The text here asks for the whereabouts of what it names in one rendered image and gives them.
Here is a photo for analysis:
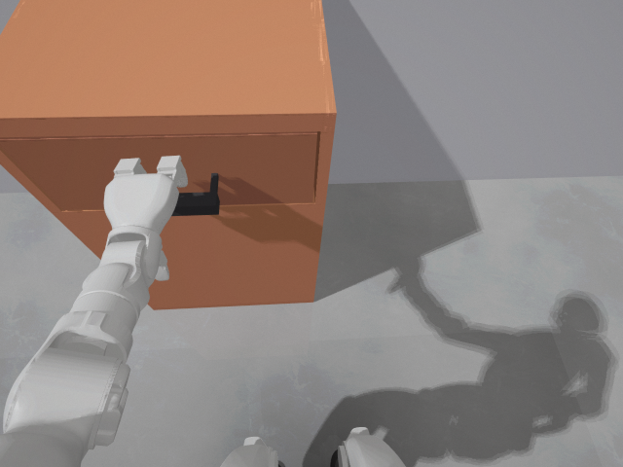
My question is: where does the robot thigh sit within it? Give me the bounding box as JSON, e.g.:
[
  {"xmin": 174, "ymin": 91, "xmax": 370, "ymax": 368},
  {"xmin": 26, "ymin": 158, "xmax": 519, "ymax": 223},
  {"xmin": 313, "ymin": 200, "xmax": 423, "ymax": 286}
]
[
  {"xmin": 220, "ymin": 445, "xmax": 278, "ymax": 467},
  {"xmin": 338, "ymin": 435, "xmax": 406, "ymax": 467}
]

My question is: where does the robot left hand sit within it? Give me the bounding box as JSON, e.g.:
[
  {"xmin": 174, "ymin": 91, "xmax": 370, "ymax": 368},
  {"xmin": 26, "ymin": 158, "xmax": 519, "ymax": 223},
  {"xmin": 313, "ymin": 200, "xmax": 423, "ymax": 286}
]
[{"xmin": 104, "ymin": 156, "xmax": 188, "ymax": 281}]

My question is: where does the drawer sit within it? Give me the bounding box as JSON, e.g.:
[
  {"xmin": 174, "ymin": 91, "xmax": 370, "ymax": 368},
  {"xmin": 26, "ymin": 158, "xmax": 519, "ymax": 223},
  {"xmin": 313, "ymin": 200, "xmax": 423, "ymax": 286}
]
[{"xmin": 0, "ymin": 131, "xmax": 317, "ymax": 210}]

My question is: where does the robot left thigh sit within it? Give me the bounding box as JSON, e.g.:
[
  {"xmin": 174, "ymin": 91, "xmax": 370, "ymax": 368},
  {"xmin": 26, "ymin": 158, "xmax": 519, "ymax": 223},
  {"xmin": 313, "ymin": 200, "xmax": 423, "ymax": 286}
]
[{"xmin": 220, "ymin": 445, "xmax": 278, "ymax": 467}]

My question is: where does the handle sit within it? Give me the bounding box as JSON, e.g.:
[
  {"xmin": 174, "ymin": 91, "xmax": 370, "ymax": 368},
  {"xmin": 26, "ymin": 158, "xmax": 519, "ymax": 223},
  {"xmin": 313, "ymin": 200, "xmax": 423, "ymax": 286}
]
[{"xmin": 171, "ymin": 173, "xmax": 220, "ymax": 216}]

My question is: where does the robot right thigh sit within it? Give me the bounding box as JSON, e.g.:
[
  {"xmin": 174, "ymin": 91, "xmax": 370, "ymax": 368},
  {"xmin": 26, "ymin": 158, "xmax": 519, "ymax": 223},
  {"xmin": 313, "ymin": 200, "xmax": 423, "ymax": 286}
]
[{"xmin": 338, "ymin": 435, "xmax": 406, "ymax": 467}]

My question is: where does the cabinet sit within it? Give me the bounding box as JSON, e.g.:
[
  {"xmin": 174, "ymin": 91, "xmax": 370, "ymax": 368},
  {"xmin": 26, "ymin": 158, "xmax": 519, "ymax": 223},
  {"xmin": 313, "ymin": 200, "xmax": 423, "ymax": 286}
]
[{"xmin": 0, "ymin": 0, "xmax": 337, "ymax": 310}]

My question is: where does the robot left upper arm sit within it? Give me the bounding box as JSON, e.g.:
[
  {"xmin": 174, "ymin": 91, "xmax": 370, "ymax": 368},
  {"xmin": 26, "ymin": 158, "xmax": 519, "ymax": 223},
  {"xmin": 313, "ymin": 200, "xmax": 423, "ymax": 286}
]
[{"xmin": 0, "ymin": 347, "xmax": 130, "ymax": 467}]

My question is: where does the robot left forearm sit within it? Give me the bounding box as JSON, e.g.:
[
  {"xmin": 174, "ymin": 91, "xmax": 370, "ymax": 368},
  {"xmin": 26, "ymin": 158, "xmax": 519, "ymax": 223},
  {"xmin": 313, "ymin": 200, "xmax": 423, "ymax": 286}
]
[{"xmin": 3, "ymin": 226, "xmax": 162, "ymax": 433}]

